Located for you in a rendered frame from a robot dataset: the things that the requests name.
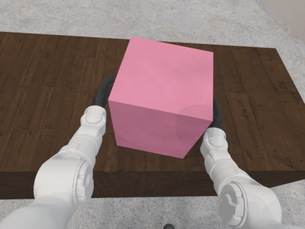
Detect robot right forearm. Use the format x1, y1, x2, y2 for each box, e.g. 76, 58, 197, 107
200, 127, 263, 198

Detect left robot upper arm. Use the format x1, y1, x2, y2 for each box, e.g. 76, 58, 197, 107
0, 159, 94, 229

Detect right robot hand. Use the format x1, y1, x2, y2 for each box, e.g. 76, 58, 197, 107
207, 95, 222, 129

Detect pedestal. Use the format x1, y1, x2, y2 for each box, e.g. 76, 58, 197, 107
0, 31, 305, 199

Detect left robot hand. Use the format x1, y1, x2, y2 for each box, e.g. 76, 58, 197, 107
91, 76, 116, 108

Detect robot left forearm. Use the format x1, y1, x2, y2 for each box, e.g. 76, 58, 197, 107
33, 105, 106, 196

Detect right robot upper arm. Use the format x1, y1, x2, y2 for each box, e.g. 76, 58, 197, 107
218, 181, 304, 229

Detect carton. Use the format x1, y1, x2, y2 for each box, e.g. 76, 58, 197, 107
108, 36, 214, 159

